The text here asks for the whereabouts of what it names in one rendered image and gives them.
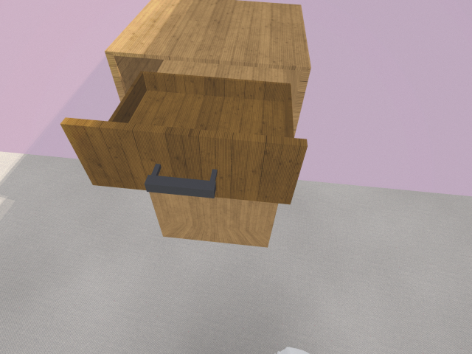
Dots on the drawer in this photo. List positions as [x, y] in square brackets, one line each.
[190, 125]

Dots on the cabinet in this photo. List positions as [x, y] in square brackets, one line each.
[246, 40]

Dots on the handle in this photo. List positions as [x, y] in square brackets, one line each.
[181, 186]

